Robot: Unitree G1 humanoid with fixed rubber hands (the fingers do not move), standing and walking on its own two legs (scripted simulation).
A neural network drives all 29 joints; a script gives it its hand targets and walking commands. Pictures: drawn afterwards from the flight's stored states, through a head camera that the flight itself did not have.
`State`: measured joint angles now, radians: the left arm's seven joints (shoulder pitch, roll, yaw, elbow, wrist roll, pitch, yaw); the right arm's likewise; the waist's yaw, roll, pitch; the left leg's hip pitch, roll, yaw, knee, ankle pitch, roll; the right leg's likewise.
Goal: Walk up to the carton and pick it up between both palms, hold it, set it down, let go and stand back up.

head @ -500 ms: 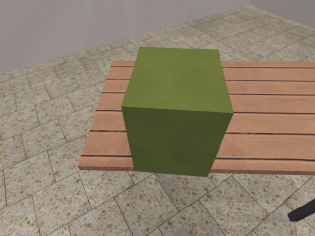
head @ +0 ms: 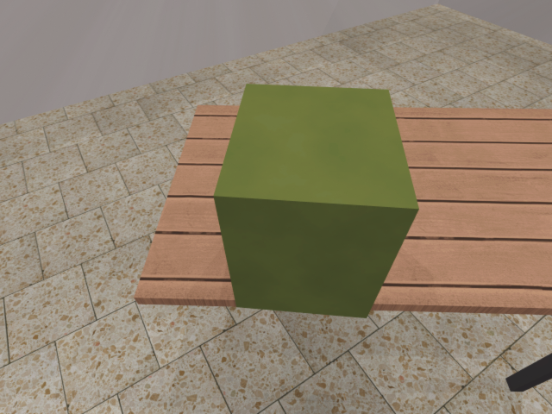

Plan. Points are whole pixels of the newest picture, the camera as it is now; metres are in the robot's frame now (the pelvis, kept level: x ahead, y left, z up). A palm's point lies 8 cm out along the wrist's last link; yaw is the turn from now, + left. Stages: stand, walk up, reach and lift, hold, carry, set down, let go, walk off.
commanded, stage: stand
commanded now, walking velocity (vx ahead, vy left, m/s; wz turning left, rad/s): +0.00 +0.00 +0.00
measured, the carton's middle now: (308, 204) +0.44 -0.03 +0.05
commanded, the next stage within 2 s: none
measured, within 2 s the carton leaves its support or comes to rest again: neither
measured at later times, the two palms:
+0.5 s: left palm out of the picture -0.02 +0.20 -0.16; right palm out of the picture -0.01 -0.19 -0.15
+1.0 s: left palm out of the picture -0.01 +0.21 -0.16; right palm out of the picture -0.01 -0.18 -0.15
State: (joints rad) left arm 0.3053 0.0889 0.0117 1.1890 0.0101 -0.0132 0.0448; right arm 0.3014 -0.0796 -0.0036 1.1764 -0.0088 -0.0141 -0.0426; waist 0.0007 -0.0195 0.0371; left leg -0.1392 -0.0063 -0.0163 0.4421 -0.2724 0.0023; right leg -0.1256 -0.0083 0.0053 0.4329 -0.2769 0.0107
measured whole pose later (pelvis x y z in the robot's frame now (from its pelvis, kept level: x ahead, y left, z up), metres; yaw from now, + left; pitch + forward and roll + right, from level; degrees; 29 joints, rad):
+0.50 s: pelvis +0.02 +0.01 +0.00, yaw +0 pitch -2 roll +0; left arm 0.30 0.10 0.02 1.20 0.01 -0.01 0.05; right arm 0.30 -0.09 0.00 1.18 -0.01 -0.02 -0.04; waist 0.00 -0.02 0.04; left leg -0.11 -0.02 -0.01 0.43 -0.29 0.02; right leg -0.10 -0.02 0.01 0.42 -0.29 0.02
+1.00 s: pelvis +0.02 +0.01 +0.00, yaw +0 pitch -2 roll +0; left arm 0.29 0.09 0.01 1.21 0.01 0.00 0.05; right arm 0.30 -0.09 0.00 1.18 -0.01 -0.02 -0.04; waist 0.00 -0.02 0.04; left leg -0.08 -0.03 -0.01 0.42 -0.29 0.03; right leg -0.07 -0.04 0.01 0.41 -0.30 0.04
